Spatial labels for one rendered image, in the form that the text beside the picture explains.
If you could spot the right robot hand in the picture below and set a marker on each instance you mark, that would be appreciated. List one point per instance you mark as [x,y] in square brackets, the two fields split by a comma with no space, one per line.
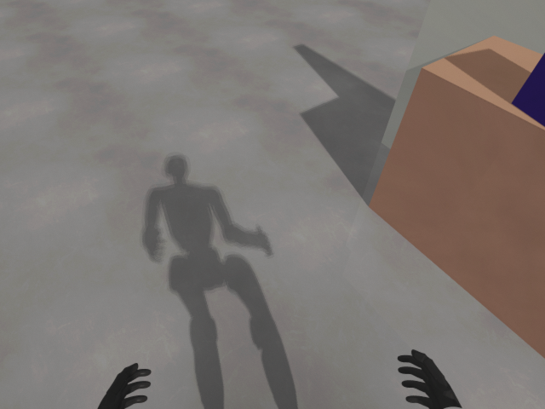
[436,387]

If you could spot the left robot hand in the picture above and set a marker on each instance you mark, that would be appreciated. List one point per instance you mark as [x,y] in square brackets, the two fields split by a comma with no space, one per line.
[114,398]

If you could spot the pedestal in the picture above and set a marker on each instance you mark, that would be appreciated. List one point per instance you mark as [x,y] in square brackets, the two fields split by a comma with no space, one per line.
[464,181]

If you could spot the carton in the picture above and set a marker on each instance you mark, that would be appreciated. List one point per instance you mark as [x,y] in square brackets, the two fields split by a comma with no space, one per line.
[531,97]

